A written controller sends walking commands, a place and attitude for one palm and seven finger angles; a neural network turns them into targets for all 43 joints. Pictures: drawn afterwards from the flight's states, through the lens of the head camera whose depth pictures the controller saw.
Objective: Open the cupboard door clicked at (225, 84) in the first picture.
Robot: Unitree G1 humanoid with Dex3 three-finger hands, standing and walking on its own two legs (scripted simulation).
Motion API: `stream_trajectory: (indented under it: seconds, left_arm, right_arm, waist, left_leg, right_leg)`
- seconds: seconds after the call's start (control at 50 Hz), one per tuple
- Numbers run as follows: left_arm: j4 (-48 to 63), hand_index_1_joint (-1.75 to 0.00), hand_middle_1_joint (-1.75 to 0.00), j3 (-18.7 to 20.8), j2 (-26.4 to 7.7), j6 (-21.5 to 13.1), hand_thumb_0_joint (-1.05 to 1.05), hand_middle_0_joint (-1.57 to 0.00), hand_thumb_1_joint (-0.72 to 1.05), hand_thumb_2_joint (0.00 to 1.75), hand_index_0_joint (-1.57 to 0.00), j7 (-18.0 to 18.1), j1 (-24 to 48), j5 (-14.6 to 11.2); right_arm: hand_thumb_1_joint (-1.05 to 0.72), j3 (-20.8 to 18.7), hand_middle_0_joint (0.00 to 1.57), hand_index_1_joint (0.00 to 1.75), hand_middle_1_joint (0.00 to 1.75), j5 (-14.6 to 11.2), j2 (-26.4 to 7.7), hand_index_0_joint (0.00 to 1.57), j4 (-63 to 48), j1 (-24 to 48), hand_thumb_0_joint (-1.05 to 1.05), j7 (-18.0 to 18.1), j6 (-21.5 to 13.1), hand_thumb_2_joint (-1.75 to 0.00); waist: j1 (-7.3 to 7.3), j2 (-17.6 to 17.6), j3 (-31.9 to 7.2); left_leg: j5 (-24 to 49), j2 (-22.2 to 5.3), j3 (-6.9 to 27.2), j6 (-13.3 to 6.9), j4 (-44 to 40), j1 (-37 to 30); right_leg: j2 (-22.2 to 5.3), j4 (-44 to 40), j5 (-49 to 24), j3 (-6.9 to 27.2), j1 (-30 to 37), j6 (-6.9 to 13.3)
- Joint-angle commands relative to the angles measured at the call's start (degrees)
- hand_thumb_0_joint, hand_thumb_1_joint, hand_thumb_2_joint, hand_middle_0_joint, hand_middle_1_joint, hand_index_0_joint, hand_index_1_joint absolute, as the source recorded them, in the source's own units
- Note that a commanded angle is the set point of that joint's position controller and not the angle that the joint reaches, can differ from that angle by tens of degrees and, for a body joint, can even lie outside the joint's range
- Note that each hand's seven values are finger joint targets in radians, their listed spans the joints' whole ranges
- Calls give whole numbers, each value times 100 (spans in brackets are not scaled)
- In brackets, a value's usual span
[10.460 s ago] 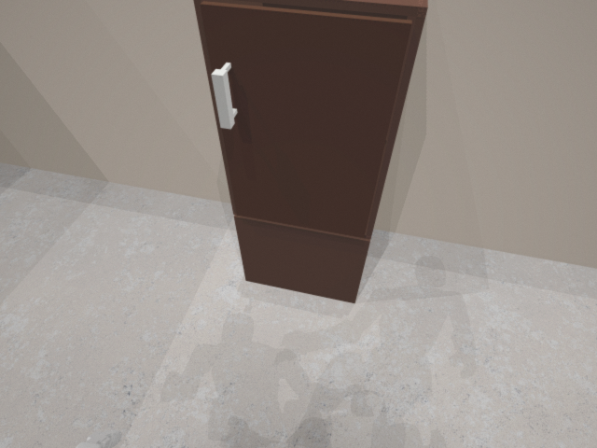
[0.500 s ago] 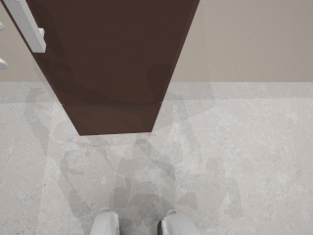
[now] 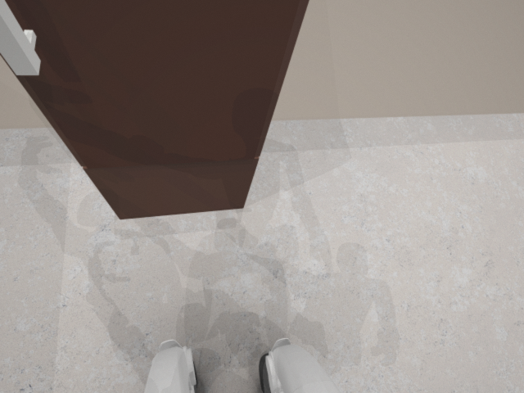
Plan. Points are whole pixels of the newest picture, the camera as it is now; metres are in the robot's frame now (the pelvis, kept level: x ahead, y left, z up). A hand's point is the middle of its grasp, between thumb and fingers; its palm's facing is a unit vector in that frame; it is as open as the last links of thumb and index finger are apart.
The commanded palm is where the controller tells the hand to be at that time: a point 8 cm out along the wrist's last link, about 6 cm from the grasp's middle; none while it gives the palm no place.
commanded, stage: slide the fingers in behind the handle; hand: left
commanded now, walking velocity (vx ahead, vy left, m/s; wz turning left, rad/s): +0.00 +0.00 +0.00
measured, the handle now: (3, 11) +0.58 +0.25 +0.14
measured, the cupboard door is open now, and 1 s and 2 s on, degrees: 0 0 0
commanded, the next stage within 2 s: close the thumb around the handle in 1.52 s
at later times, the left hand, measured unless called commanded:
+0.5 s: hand out of the picture +0.53 +0.28 +0.14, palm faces +0.04 -1.00 +0.00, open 14.0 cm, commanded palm +0.52 +0.32 +0.13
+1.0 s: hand out of the picture +0.53 +0.25 +0.13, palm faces +0.05 -1.00 -0.01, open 13.9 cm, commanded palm +0.52 +0.28 +0.13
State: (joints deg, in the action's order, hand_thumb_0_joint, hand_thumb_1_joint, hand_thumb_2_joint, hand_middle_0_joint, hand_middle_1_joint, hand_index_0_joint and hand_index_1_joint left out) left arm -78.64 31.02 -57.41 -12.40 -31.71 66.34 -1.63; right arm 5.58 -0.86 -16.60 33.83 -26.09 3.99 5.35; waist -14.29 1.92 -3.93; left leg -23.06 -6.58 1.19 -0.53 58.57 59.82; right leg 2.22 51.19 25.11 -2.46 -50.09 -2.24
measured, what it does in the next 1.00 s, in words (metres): stands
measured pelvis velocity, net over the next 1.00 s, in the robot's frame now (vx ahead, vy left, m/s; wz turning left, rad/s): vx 0.01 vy -0.01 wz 0.03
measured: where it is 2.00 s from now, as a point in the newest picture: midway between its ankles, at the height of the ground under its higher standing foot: outside the picture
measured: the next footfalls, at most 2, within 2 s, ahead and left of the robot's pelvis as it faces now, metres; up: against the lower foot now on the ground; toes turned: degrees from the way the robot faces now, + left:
none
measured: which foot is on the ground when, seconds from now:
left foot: down 0.00-1.00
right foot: down 0.00-1.00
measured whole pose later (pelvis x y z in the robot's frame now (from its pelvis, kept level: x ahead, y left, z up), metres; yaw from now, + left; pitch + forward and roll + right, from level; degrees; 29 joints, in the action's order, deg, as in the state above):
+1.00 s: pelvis +0.01 -0.01 +0.01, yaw +2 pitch +22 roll -5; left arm -74.4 24.9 -43.3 -14.2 -21.4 62.8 -3.7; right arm 3.1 0.1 -15.8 36.2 -25.5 1.7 3.8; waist -12.5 2.0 -4.8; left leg -22.2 -5.6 1.6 0.4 55.3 54.9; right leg 1.5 49.5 25.4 -3.0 -45.6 -1.4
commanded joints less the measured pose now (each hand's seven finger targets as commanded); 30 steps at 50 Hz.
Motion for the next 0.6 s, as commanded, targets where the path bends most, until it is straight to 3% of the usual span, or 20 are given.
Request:
stream_trajectory:
  seconds: [0.0,0.04,0.12,0.16,0.2,0.24,0.32,0.36,0.4,0.44,0.52,0.58]
  left_arm:
    - [1525,-120,-120,-30,-1409,-304,0,-30,-50,30,-30,-39,2318,-253]
    - [1604,-120,-120,13,-1318,-322,0,-30,-50,30,-30,-20,2224,-315]
    - [1515,-120,-120,-295,-759,-227,0,-30,-50,30,-30,129,2357,-358]
    - [1633,-120,-120,-203,-880,-247,0,-30,-50,30,-30,270,2371,-299]
    - [1740,-120,-120,-211,-792,-290,0,-30,-50,30,-30,382,2404,-298]
    - [1853,-120,-120,-33,-938,-374,0,-30,-50,30,-30,468,2312,-291]
    - [1805,-120,-120,11,-881,-399,0,-30,-50,30,-30,550,2085,-298]
    - [1816,-120,-120,-113,-751,-414,0,-30,-50,30,-30,574,2150,-269]
    - [1660,-120,-120,-140,-707,-403,0,-30,-50,30,-30,564,2075,-296]
    - [1651,-120,-120,-195,-620,-446,0,-30,-50,30,-30,540,2130,-346]
    - [1540,-120,-120,-252,-533,-462,0,-30,-50,30,-30,529,2206,-401]
    - [1599,-120,-120,-282,-555,-459,0,-30,-50,30,-30,537,2219,-362]
  right_arm:
    - [-90,-514,20,30,30,15,-1212,20,-133,-1129,0,55,-49,-90]
    - [-90,-543,20,30,30,30,-1216,20,-112,-1163,0,31,-50,-90]
    - [-90,-552,20,30,30,46,-1170,20,-73,-1159,0,-4,-91,-90]
    - [-90,-568,20,30,30,70,-1192,20,-75,-1155,0,-3,-99,-90]
    - [-90,-584,20,30,30,87,-1168,20,-77,-1157,0,-31,-119,-90]
    - [-90,-592,20,30,30,106,-1167,20,-100,-1150,0,-62,-120,-90]
    - [-90,-602,20,30,30,97,-1152,20,-143,-1114,0,-104,-95,-90]
    - [-90,-616,20,30,30,84,-1132,20,-145,-1043,0,-115,-82,-90]
    - [-90,-626,20,30,30,56,-1151,20,-141,-1035,0,-103,-78,-90]
    - [-90,-608,20,30,30,44,-1138,20,-142,-997,0,-93,-90,-90]
    - [-90,-598,20,30,30,44,-1131,20,-82,-1027,0,-63,-105,-90]
    - [-90,-606,20,30,30,41,-1126,20,-67,-1027,0,-64,-112,-90]
  waist:
    - [96,1660,-2958]
    - [152,1759,-3055]
    - [60,1594,-2662]
    - [92,1622,-2783]
    - [87,1591,-2826]
    - [190,1680,-3075]
    - [222,1372,-2972]
    - [180,1478,-2851]
    - [122,1110,-2678]
    - [138,1325,-2691]
    - [72,1121,-2578]
    - [114,1291,-2683]
  left_leg:
    - [2561,253,331,-125,-460,-3852]
    - [2781,242,399,-85,-495,-4147]
    - [2527,265,410,-100,-587,-4042]
    - [2535,253,429,-85,-604,-4103]
    - [2577,262,406,-83,-605,-4139]
    - [2812,268,407,-62,-594,-4258]
    - [2895,303,346,-91,-607,-4058]
    - [2801,306,300,-85,-604,-4037]
    - [2502,306,282,-114,-644,-3834]
    - [2528,334,259,-108,-645,-3855]
    - [2419,335,271,-137,-662,-3737]
    - [2463,334,249,-127,-634,-3766]
  right_leg:
    - [311,-597,-1676,-186,-107,247]
    - [323,-597,-1667,-221,-223,279]
    - [314,-675,-1525,-243,-309,287]
    - [291,-669,-1520,-225,-279,287]
    - [285,-682,-1582,-215,-189,284]
    - [296,-632,-1727,-210,-32,300]
    - [309,-634,-1967,-191,251,285]
    - [299,-666,-1960,-173,194,268]
    - [307,-719,-1833,-167,241,252]
    - [296,-712,-1875,-140,240,264]
    - [287,-722,-1842,-138,281,264]
    - [268,-701,-1871,-114,270,259]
